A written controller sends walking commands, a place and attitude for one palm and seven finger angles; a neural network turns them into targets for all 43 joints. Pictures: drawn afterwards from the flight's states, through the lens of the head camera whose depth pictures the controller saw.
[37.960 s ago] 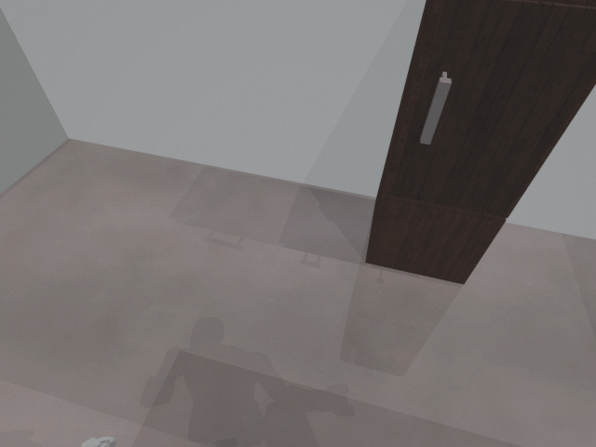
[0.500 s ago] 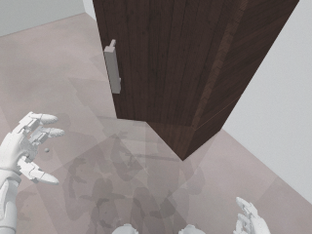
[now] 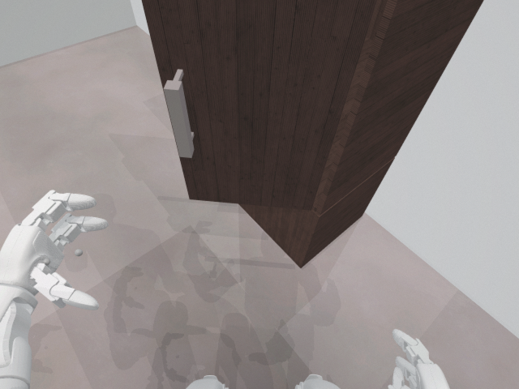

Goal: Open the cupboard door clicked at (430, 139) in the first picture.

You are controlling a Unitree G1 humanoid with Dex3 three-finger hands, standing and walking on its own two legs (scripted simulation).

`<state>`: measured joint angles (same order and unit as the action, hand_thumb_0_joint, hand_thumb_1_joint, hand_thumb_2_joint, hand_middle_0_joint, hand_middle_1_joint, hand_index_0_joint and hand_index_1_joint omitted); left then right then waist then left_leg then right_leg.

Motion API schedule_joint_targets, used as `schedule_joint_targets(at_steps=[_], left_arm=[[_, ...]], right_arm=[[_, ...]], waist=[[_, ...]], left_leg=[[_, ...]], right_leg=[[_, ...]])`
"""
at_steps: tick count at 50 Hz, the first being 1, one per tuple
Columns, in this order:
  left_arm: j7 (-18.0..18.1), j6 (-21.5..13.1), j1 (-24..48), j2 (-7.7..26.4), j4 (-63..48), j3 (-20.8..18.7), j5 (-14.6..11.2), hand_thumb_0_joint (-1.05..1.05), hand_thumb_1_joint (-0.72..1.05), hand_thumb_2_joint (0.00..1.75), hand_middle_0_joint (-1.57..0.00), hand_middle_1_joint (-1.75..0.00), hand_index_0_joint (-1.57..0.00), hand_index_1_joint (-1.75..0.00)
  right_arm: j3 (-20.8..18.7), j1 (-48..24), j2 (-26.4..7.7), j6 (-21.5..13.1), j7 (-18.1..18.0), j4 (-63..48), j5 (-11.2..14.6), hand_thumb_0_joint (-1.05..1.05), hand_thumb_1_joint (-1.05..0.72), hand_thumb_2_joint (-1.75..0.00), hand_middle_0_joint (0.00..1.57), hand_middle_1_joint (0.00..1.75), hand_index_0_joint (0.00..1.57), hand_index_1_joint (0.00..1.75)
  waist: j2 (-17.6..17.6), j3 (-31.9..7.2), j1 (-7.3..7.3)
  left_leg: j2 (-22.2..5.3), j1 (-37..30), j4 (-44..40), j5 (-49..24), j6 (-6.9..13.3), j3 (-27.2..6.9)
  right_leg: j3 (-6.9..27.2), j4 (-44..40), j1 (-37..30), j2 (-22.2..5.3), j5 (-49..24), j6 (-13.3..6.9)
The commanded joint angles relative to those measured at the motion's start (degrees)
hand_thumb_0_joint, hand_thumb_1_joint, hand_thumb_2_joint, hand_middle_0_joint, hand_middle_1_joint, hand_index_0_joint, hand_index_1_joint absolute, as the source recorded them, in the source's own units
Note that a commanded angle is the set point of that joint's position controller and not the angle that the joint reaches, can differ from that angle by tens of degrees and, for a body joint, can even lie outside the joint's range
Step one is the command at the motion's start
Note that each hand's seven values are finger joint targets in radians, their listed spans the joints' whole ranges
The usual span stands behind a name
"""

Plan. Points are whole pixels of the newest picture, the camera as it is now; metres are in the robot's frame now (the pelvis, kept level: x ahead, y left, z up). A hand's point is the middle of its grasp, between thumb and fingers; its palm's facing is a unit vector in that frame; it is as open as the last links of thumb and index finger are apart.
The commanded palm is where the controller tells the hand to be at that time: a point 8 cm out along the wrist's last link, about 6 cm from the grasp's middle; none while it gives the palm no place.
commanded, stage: move the hooked fingers beside the handle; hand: left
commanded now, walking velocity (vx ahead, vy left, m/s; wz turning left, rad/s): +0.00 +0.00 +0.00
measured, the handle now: (183, 115) +0.60 +0.19 +0.04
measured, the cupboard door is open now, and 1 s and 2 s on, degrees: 45 45 45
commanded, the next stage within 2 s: none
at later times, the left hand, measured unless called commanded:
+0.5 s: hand (100, 214) +0.35 +0.27 +0.06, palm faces -0.05 -1.00 -0.02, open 14.0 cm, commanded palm +0.33 +0.31 +0.06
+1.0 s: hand (125, 172) +0.44 +0.26 +0.06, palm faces -0.05 -1.00 -0.01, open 14.0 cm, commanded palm +0.42 +0.30 +0.06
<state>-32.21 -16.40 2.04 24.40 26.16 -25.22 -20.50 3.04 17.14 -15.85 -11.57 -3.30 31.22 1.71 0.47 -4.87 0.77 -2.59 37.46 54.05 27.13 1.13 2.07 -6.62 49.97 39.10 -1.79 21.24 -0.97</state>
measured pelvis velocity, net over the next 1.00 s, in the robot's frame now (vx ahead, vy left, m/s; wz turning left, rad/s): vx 0.00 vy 0.00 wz -0.03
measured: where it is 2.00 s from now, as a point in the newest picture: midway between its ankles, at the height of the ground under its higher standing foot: outside the picture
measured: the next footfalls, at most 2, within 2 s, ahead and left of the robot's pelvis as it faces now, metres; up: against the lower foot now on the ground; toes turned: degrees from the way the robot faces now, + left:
none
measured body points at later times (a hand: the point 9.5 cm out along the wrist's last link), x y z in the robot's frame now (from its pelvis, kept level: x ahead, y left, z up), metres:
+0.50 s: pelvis -0.01 +0.00 -0.01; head +0.06 +0.02 +0.44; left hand +0.34 +0.32 +0.06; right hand +0.12 -0.26 -0.09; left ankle +0.00 +0.10 -0.69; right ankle +0.04 -0.12 -0.69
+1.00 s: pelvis +0.00 +0.00 -0.01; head +0.10 +0.03 +0.42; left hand +0.43 +0.31 +0.06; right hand +0.05 -0.27 -0.11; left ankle +0.00 +0.10 -0.69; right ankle +0.04 -0.12 -0.69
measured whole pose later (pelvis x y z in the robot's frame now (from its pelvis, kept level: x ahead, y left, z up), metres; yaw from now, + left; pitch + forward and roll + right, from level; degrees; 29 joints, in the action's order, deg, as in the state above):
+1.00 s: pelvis +0.00 +0.00 -0.01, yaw -2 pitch +18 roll -2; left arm -29.7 -20.4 37.7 33.4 59.1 -26.7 -11.2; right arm 2.7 21.1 -16.8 -2.3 -2.5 33.9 0.8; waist -0.6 -5.2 6.0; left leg -3.3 48.1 58.2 27.8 1.6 3.0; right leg -5.4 53.5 50.1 -1.3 20.9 -0.8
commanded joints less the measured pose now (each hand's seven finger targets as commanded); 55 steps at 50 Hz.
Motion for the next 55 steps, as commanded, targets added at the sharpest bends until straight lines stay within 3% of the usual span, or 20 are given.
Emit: schedule_joint_targets(at_steps=[1, 4, 7, 8, 10, 13, 17, 21, 23, 26, 28, 31, 34, 36, 38, 42, 45, 50, 53, 55], left_arm=[[-0.35, -3.74, 11.07, 14.47, -11.48, -4.6, -1.76, 0.0, -0.5, 0.3, -0.3, -1.2, -0.3, -1.2], [-0.54, -3.67, 11.61, 15.49, -11.47, -5.3, -1.72, 0.0, -0.5, 0.3, -0.3, -1.2, -0.3, -1.2], [-0.28, -3.61, 19.96, 15.9, -9.24, -4.21, -1.22, 0.0, -0.5, 0.3, -0.3, -1.2, -0.3, -1.2], [-0.22, -3.86, 22.46, 16.99, -9.18, -4.79, -0.87, 0.0, -0.5, 0.3, -0.3, -1.2, -0.3, -1.2], [-0.48, -4.11, 21.95, 15.84, -6.98, -3.63, -0.41, 0.0, -0.5, 0.3, -0.3, -1.2, -0.3, -1.2], [-0.71, -4.17, 24.27, 15.86, -6.78, -2.53, 0.26, 0.0, -0.5, 0.3, -0.3, -1.2, -0.3, -1.2], [0.09, -3.13, 27.77, 18.62, 0.24, -4.58, 0.92, 0.0, -0.5, 0.3, -0.3, -1.2, -0.3, -1.2], [1.0, -3.89, 31.38, 18.6, 0.9, -3.68, 2.18, 0.0, -0.5, 0.3, -0.3, -1.2, -0.3, -1.2], [1.26, -4.54, 32.15, 20.16, 1.38, -5.01, 2.52, 0.0, -0.5, 0.3, -0.3, -1.2, -0.3, -1.2], [1.65, -4.56, 33.78, 17.62, 4.11, -2.78, 2.72, 0.0, -0.5, 0.3, -0.3, -1.2, -0.3, -1.2], [1.97, -4.58, 37.85, 19.75, 7.31, -3.75, 3.36, 0.0, -0.5, 0.3, -0.3, -1.2, -0.3, -1.2], [2.48, -5.36, 40.19, 22.31, 9.83, -5.2, 4.6, 0.0, -0.5, 0.3, -0.3, -1.2, -0.3, -1.2], [2.39, -6.71, 44.77, 22.12, 9.82, -4.02, 5.22, 0.0, -0.5, 0.3, -0.3, -1.2, -0.3, -1.2], [2.55, -6.99, 45.03, 22.98, 13.21, -5.17, 5.18, 0.0, -0.5, 0.3, -0.3, -1.2, -0.3, -1.2], [1.96, -7.24, 46.64, 23.93, 14.43, -5.27, 5.48, 0.0, -0.5, 0.3, -0.3, -1.2, -0.3, -1.2], [1.81, -6.94, 51.4, 24.88, 19.36, -4.53, 6.59, 0.0, -0.5, 0.3, -0.3, -1.2, -0.3, -1.2], [2.17, -7.78, 55.1, 25.81, 19.7, -4.42, 7.7, 0.0, -0.5, 0.3, -0.3, -1.2, -0.3, -1.2], [2.87, -7.7, 59.03, 25.83, 24.37, -3.65, 8.68, 0.0, -0.5, 0.3, -0.3, -1.2, -0.3, -1.2], [3.62, -7.68, 61.17, 29.97, 24.84, -6.09, 9.87, 0.0, -0.5, 0.3, -0.3, -1.2, -0.3, -1.2], [3.88, -7.26, 62.1, 29.95, 26.88, -5.76, 10.27, 0.0, -0.5, 0.3, -0.3, -1.2, -0.3, -1.2]], right_arm=[[-4.06, -0.91, -8.96, -3.24, -1.17, -7.53, 0.48, 0.0, -0.9, -0.9, 0.2, 0.3, 0.2, 0.3], [-3.95, -0.96, -9.08, -3.21, -1.17, -7.78, 0.33, 0.0, -0.9, -0.9, 0.2, 0.3, 0.2, 0.3], [-3.69, -0.64, -9.36, -3.03, -1.78, -6.47, 0.29, 0.0, -0.9, -0.9, 0.2, 0.3, 0.2, 0.3], [-3.74, -0.29, -9.41, -2.97, -1.93, -6.12, 0.26, 0.0, -0.9, -0.9, 0.2, 0.3, 0.2, 0.3], [-3.9, 0.26, -9.28, -3.07, -2.1, -5.87, 0.45, 0.0, -0.9, -0.9, 0.2, 0.3, 0.2, 0.3], [-3.89, 0.8, -9.24, -2.97, -1.86, -5.64, 0.23, 0.0, -0.9, -0.9, 0.2, 0.3, 0.2, 0.3], [-3.77, 1.35, -9.92, -1.72, -1.85, -5.1, 0.2, 0.0, -0.9, -0.9, 0.2, 0.3, 0.2, 0.3], [-3.85, 1.93, -9.65, -0.81, -1.39, -5.48, 0.23, 0.0, -0.9, -0.9, 0.2, 0.3, 0.2, 0.3], [-4.17, 3.05, -9.81, -0.25, -1.23, -5.31, 0.01, 0.0, -0.9, -0.9, 0.2, 0.3, 0.2, 0.3], [-4.18, 3.4, -9.76, 0.63, -0.93, -5.06, 0.16, 0.0, -0.9, -0.9, 0.2, 0.3, 0.2, 0.3], [-4.09, 4.13, -10.35, 1.37, -0.98, -4.51, 0.13, 0.0, -0.9, -0.9, 0.2, 0.3, 0.2, 0.3], [-4.3, 5.1, -10.6, 2.36, -0.96, -4.21, -0.07, 0.0, -0.9, -0.9, 0.2, 0.3, 0.2, 0.3], [-4.41, 6.09, -10.32, 3.2, -0.75, -3.49, -0.28, 0.0, -0.9, -0.9, 0.2, 0.3, 0.2, 0.3], [-4.5, 6.71, -10.6, 3.86, -0.75, -2.97, -0.32, 0.0, -0.9, -0.9, 0.2, 0.3, 0.2, 0.3], [-4.43, 7.25, -10.69, 4.59, -0.68, -2.86, -0.36, 0.0, -0.9, -0.9, 0.2, 0.3, 0.2, 0.3], [-4.22, 8.17, -10.91, 6.04, -0.57, -2.45, -0.43, 0.0, -0.9, -0.9, 0.2, 0.3, 0.2, 0.3], [-4.55, 9.28, -11.08, 6.99, -0.36, -1.86, -0.65, 0.0, -0.9, -0.9, 0.2, 0.3, 0.2, 0.3], [-4.51, 10.54, -11.26, 8.67, -0.11, -1.06, -0.84, 0.0, -0.9, -0.9, 0.2, 0.3, 0.2, 0.3], [-4.34, 11.63, -11.57, 9.77, 0.0, -0.98, -1.23, 0.0, -0.9, -0.9, 0.2, 0.3, 0.2, 0.3], [-4.21, 11.88, -11.6, 10.32, 0.09, -0.99, -1.26, 0.0, -0.9, -0.9, 0.2, 0.3, 0.2, 0.3]], waist=[[4.14, -13.13, 0.11], [4.04, -13.93, -0.1], [4.86, -10.92, 1.56], [5.0, -12.93, 1.58], [4.37, -14.07, 1.62], [7.19, -16.35, 1.25], [3.08, -13.78, 1.39], [6.28, -16.83, 1.37], [5.94, -19.32, 1.15], [4.62, -17.24, 2.14], [3.4, -16.54, 2.76], [3.4, -18.13, 2.48], [7.36, -21.2, 3.14], [3.94, -20.67, 3.35], [5.43, -21.85, 3.33], [5.19, -19.66, 4.4], [7.61, -22.89, 4.6], [6.13, -22.93, 6.08], [7.7, -25.77, 5.6], [5.96, -24.39, 6.44]], left_leg=[[2.43, -3.49, -9.3, -14.62, -0.16, -2.99], [2.46, -3.49, -9.26, -14.55, -0.23, -3.13], [2.26, -2.86, -8.66, -12.91, -0.26, -3.3], [2.26, -3.27, -8.64, -12.99, -0.34, -3.42], [2.29, -3.57, -8.4, -13.96, -0.3, -3.36], [2.2, -5.59, -8.38, -16.65, -0.59, -3.68], [2.02, -1.56, -8.37, -13.92, -0.54, -3.64], [2.1, -2.71, -8.46, -15.31, -0.63, -3.31], [1.97, -3.43, -7.85, -18.16, -0.61, -3.17], [1.82, -2.3, -8.08, -16.2, -0.59, -3.11], [1.84, -0.53, -7.93, -14.63, -0.37, -3.02], [1.94, 0.55, -7.55, -14.55, -0.18, -2.81], [1.79, -2.26, -6.65, -17.12, -0.32, -2.88], [1.7, -0.52, -6.34, -16.97, -0.05, -2.8], [1.68, -0.61, -5.92, -18.3, -0.06, -2.58], [1.57, 1.57, -5.26, -17.27, 0.23, -2.67], [1.34, -1.02, -4.82, -18.89, -0.04, -3.17], [1.04, -0.45, -3.85, -19.41, 0.07, -3.6], [1.0, -0.82, -3.2, -21.79, -0.03, -3.69], [0.99, 1.15, -2.77, -20.08, 0.32, -3.35]], right_leg=[[4.41, -6.21, -10.64, 2.37, -8.02, -0.54], [4.36, -5.8, -11.07, 2.46, -7.89, -0.61], [4.33, -5.71, -7.81, 2.7, -6.28, -0.78], [4.48, -5.57, -8.32, 2.55, -6.34, -0.66], [4.5, -5.35, -8.55, 2.38, -7.39, -0.57], [4.19, -4.5, -8.16, 2.43, -9.51, -0.92], [4.21, -4.61, -7.67, 2.45, -7.25, -0.88], [4.45, -4.09, -7.77, 2.16, -8.77, -0.75], [4.59, -3.38, -8.88, 2.43, -11.32, -0.77], [4.4, -3.81, -6.95, 2.41, -9.91, -0.48], [4.63, -3.81, -6.78, 2.53, -8.87, -0.5], [5.17, -3.52, -7.79, 2.33, -9.2, -0.44], [5.19, -2.79, -6.55, 2.64, -10.99, -0.61], [5.22, -2.84, -7.18, 2.7, -11.52, -0.43], [5.39, -2.35, -7.19, 2.85, -12.83, -0.51], [5.34, -1.87, -5.19, 3.0, -12.21, -0.62], [5.04, -1.35, -3.5, 2.99, -12.38, -0.57], [4.8, -0.87, -1.36, 3.2, -12.41, -0.27], [4.84, -0.01, -2.2, 3.33, -14.13, -0.42], [5.11, -0.4, -1.94, 3.4, -13.66, -0.12]])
